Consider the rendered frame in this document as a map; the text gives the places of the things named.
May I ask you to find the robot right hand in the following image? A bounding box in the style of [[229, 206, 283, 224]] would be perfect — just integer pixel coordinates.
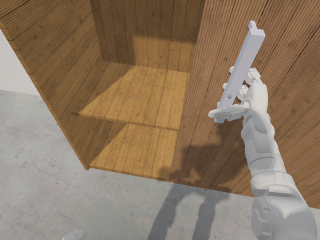
[[208, 66, 268, 121]]

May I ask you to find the robot right upper arm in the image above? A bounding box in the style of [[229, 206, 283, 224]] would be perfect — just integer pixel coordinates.
[[250, 195, 316, 240]]

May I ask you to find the robot left hand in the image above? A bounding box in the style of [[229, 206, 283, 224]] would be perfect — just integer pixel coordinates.
[[62, 229, 84, 240]]

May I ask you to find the handle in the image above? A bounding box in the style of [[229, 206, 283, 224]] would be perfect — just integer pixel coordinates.
[[214, 20, 266, 124]]

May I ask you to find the wardrobe door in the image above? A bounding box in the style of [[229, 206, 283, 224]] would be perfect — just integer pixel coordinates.
[[168, 0, 320, 208]]

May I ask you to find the right robot forearm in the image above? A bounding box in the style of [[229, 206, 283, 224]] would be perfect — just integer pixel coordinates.
[[241, 110, 317, 239]]

